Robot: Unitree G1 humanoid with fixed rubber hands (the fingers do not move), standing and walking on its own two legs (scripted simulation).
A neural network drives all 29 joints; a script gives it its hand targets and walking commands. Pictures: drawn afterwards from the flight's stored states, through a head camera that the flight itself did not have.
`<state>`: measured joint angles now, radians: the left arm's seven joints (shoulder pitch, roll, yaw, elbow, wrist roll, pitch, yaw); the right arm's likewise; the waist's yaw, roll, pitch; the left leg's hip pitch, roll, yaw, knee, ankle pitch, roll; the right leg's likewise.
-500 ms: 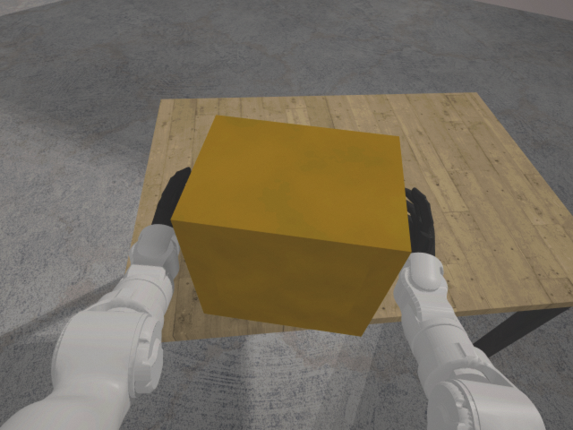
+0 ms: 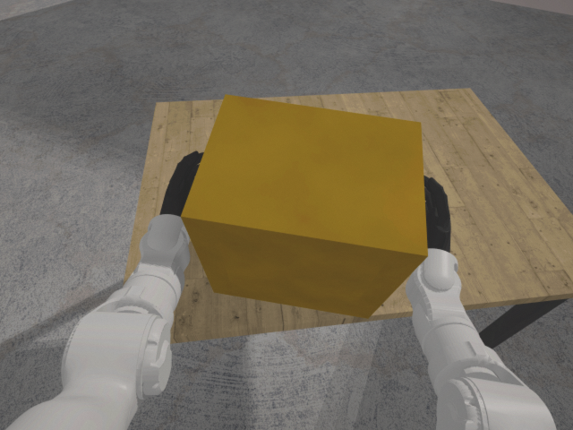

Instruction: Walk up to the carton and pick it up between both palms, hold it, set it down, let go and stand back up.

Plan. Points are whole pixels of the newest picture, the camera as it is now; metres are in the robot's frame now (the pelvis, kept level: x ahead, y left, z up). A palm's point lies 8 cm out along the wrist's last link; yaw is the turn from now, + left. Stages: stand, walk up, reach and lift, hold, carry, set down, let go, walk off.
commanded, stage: reach and lift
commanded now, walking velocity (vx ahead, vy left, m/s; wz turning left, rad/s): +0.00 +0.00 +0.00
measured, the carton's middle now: (304, 218) +0.44 -0.03 +0.03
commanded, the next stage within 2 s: none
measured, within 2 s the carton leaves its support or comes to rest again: neither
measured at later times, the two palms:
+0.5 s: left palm (174, 201) +0.43 +0.15 +0.10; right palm (442, 233) +0.36 -0.20 +0.09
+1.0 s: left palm (144, 194) +0.37 +0.16 +0.17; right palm (464, 219) +0.33 -0.20 +0.15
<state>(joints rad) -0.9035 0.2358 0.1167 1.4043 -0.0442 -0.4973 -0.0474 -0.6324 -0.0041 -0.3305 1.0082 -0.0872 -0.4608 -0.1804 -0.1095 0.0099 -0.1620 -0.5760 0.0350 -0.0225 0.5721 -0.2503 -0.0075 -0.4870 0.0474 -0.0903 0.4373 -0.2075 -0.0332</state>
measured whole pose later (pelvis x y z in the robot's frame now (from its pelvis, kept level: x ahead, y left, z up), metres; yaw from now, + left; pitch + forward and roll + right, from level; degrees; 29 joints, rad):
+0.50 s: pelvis +0.00 +0.00 +0.01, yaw +0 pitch +10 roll -3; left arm -0.85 0.22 0.12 1.29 -0.02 -0.35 -0.03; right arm -0.63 -0.01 -0.33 1.02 -0.08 -0.39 -0.17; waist -0.11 0.01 -0.16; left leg -0.47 0.04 -0.02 0.52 -0.23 -0.01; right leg -0.37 0.05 -0.09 0.37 -0.18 -0.03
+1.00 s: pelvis -0.02 +0.00 +0.01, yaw +1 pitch -3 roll -2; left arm -0.77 0.18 0.12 0.95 0.05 0.15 0.00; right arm -0.63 -0.05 -0.29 0.93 -0.03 -0.03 -0.13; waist -0.08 -0.03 -0.13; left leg -0.18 0.03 -0.02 0.46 -0.22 0.00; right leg -0.09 0.04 -0.09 0.32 -0.17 -0.03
